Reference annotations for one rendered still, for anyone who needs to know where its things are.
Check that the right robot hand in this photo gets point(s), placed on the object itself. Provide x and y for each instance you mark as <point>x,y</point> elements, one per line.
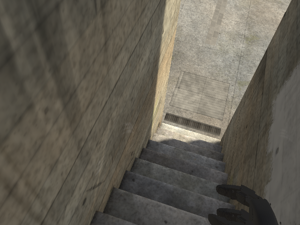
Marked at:
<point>260,211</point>

